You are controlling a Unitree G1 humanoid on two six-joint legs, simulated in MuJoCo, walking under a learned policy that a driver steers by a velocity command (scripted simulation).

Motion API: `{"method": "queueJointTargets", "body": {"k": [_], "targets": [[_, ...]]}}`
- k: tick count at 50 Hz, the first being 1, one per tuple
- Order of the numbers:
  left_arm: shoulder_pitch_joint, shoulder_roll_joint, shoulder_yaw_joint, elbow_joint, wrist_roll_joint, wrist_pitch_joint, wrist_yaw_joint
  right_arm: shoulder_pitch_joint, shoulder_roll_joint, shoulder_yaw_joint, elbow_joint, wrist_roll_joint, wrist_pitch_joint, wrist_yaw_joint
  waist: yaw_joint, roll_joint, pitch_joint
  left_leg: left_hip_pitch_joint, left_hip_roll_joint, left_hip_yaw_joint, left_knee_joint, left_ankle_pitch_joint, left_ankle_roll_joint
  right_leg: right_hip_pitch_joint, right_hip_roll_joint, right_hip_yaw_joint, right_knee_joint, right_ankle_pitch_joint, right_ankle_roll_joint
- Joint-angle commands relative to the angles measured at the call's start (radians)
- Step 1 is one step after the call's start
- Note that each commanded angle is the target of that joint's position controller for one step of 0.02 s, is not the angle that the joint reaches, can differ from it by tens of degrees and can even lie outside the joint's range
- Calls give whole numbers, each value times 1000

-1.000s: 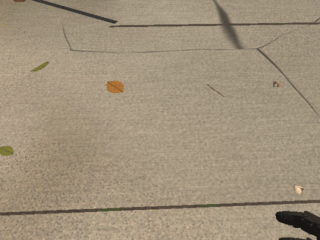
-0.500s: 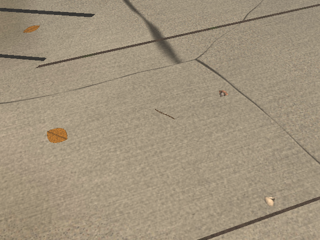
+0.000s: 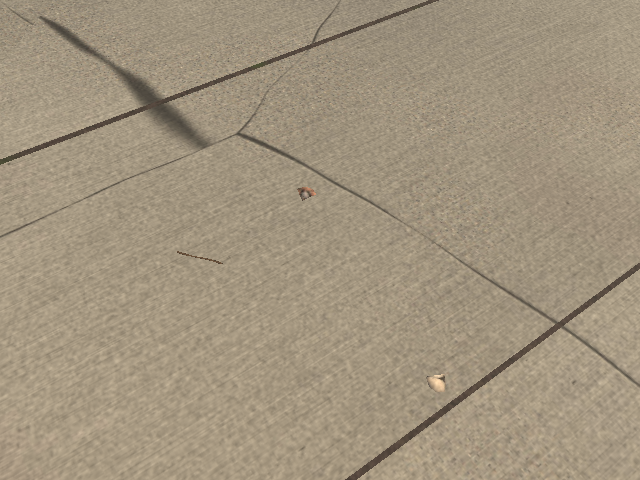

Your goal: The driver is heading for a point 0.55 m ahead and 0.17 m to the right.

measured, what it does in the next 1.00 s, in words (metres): steps on the spot, turning right: right foot, then left foot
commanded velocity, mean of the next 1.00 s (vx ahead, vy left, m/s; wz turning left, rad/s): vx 0.00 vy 0.00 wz -0.48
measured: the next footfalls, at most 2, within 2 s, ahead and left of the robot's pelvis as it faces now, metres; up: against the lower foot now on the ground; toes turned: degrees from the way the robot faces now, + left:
right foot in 0.36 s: +0.01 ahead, -0.15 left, +0.00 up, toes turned -15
left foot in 0.82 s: +0.10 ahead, +0.07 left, +0.00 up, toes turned -29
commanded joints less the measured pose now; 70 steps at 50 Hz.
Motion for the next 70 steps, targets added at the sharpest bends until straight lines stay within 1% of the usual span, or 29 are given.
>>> {"method": "queueJointTargets", "body": {"k": [1, 3, 8, 13, 16, 17, 18, 19, 20, 21, 23, 26, 30, 37, 39, 40, 41, 42, 43, 44, 48, 51, 52, 54, 57, 63, 65, 67, 70], "targets": [[86, 166, 60, -32, -1, -8, 1, -112, -128, -28, -107, 2, -16, -16, 51, 175, -55, 97, 314, -273, -225, 211, 191, -124, -55, -22, 372, -61, 40], [84, 115, 47, -27, 0, 6, 1, -104, -111, -18, -106, 23, -11, -27, 27, 172, -37, 132, 267, -169, -212, 257, 172, -164, -65, -47, 433, 19, 72], [-29, 62, 19, -97, -11, 3, -12, 6, -155, -32, -87, 14, 11, -40, -54, 213, -72, 292, 294, -86, -202, 352, 209, -164, -125, -124, 203, 43, 109], [-14, 67, 14, -114, -8, 10, -33, -21, -206, -53, -94, 30, 16, -16, -51, 237, -89, 230, 326, -9, -180, 415, 205, 38, -137, -214, -28, 31, 74], [40, 69, 23, -103, -9, 19, -45, -41, -213, -57, -88, 56, 13, -7, -9, 225, -89, 210, 332, 26, -104, 403, 160, 154, -120, -246, -245, 145, 17], [80, 75, 30, -87, -7, 20, -44, -32, -194, -53, -78, 64, 11, -5, 11, 200, -97, 168, 309, 63, -39, 348, 115, 247, -98, -252, -357, 239, -15], [122, 122, 48, -78, -6, 18, -33, 28, -152, -43, -55, 52, 7, 0, 14, 81, -118, 51, 256, 138, 104, 204, 37, 403, -133, -159, -431, 418, -58], [152, 252, 74, -99, 0, 11, -14, 12, -69, -12, -100, -12, 5, 6, -8, -259, -131, -272, 120, 212, 437, -345, -71, 588, -414, 225, -410, 864, -185], [150, 244, 63, -119, 35, -16, -27, -79, -112, -23, -137, 1, 1, -4, 57, -216, -178, -363, 34, 47, 630, -469, -94, 494, -524, 357, -428, 893, -375], [126, 206, 52, -109, 39, -37, -34, -108, -149, -35, -137, 25, 5, -10, 58, -122, -150, -370, 57, -6, 700, -404, -87, 458, -467, 273, -449, 796, -356], [35, 151, 37, -102, 8, -46, -22, -87, -154, -44, -114, 25, 10, -23, 8, -66, -98, -373, 79, -29, 653, -242, -76, 412, -355, 158, -448, 638, -246], [4, 136, 23, -109, 7, -37, -6, -46, -140, -43, -105, 22, 9, -20, -20, -86, -121, -289, 43, -19, 616, -130, -96, 358, -307, 122, -450, 668, -235], [23, 153, 29, -102, 4, -31, 5, -78, -108, -28, -117, 27, 7, -16, 2, -90, -118, -251, 20, -32, 397, -103, -108, 365, -291, 164, -441, 547, -232], [4, 140, 17, -92, 12, -17, -10, -63, -113, -24, -124, 38, -5, 9, 23, -120, -108, -70, 12, -14, 169, -127, -79, 285, -291, 255, -399, 476, -228], [-26, 120, 5, -89, 4, -15, -10, -21, -96, -20, -116, 35, -16, 20, -15, -107, -109, 34, 10, 3, -21, -11, -53, 264, -261, 256, -361, 472, -195], [-10, 98, -3, -80, 2, -16, -9, -4, -96, -18, -114, 24, -21, 22, -27, -82, -106, 117, 33, -14, -139, 126, -32, 229, -230, 244, -347, 407, -152], [32, 60, -15, -74, 20, -22, -8, 7, -152, -25, -125, 4, -24, 17, -2, 35, -125, 203, 170, -140, -170, 283, 12, 171, -164, 174, -254, 252, -87], [84, 47, -16, -72, 22, -29, -7, -43, -192, -26, -124, -11, -21, 15, 72, 232, -92, 159, 288, -283, -179, 396, 141, 108, -36, 22, -172, 13, -26], [59, 90, -7, -69, 33, -32, -2, -68, -132, -9, -135, -11, -25, 15, 42, 264, -92, 87, 352, -352, -213, 348, 238, 144, -63, -11, -106, -92, 20], [32, 120, 6, -66, 25, -31, 1, -86, -111, 0, -138, -5, -29, 14, 27, 244, -72, 89, 328, -329, -213, 307, 238, 143, -80, -21, -53, -87, 37], [27, 52, -6, -34, 14, -16, -3, -82, -131, 1, -117, 22, -26, 3, 13, 197, -63, 148, 254, -222, -164, 364, 179, 122, -119, -59, -60, -69, 81], [60, 9, -18, 9, 10, -20, -9, -68, -109, 10, -104, 31, -8, 8, 18, 200, -85, 149, 182, -134, -111, 403, 137, 271, -101, -129, -363, 186, 72], [53, 25, -17, 13, 16, -19, -10, -34, -101, 13, -95, 31, -9, 11, 6, 188, -91, 138, 166, -127, -110, 361, 109, 327, -107, -114, -421, 293, 61], [33, 114, -1, 1, 23, -14, -5, 26, -102, 17, -88, 12, -28, 25, -52, 47, -100, 85, 102, -73, -101, 172, 32, 373, -177, -38, -345, 466, 2], [39, 47, -15, 25, 32, -24, -15, -49, -86, 24, -84, 14, -25, 24, -14, 15, -59, 114, 62, -7, -62, 72, -11, 266, -162, -35, -373, 279, -24], [64, 40, -24, 59, 28, -46, -5, -27, -77, 26, -54, 19, -10, 7, -18, -1, -20, 114, 59, -4, -54, 91, -16, 230, -154, -34, -382, 265, -11], [95, 52, -21, 76, 23, -43, 2, -11, -75, 26, -35, 23, -6, 2, -11, -11, -20, 86, 19, 37, -23, -116, -15, 224, -139, -34, -402, 8, -34], [124, 84, -13, 75, 16, -43, 5, -19, -73, 23, -35, 35, -14, -2, 9, -57, 55, -29, -13, 71, 55, -289, -4, 178, -186, 56, -468, -302, -94], [170, 113, -7, 89, 3, -65, 2, -27, -52, 22, -47, 55, -59, 8, 17, -147, 120, -104, -1, 75, 207, -219, 25, 157, -340, 291, -586, -426, -198]]}}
